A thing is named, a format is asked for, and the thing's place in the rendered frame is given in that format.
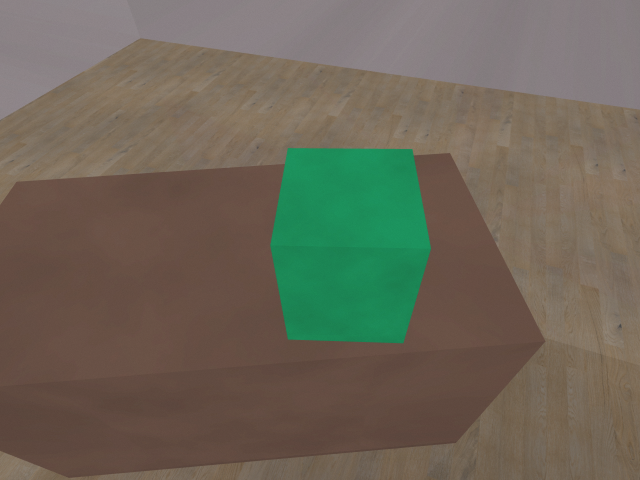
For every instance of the carton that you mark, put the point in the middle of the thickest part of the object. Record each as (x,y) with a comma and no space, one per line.
(350,244)

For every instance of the pedestal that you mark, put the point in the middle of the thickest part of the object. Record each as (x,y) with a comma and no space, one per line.
(141,328)

